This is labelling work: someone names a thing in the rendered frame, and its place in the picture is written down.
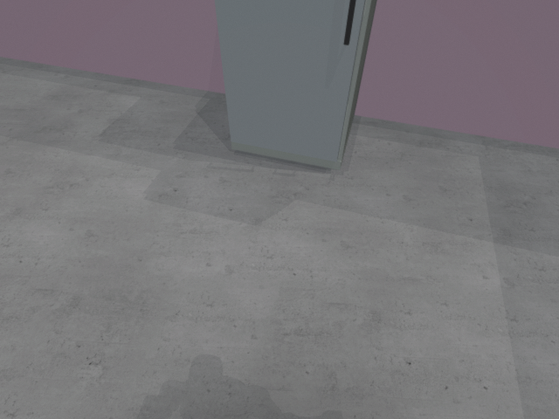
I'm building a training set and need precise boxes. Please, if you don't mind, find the fridge door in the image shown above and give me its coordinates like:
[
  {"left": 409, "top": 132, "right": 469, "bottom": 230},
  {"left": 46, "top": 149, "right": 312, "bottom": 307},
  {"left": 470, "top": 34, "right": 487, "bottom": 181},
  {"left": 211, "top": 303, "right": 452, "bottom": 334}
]
[{"left": 215, "top": 0, "right": 366, "bottom": 161}]

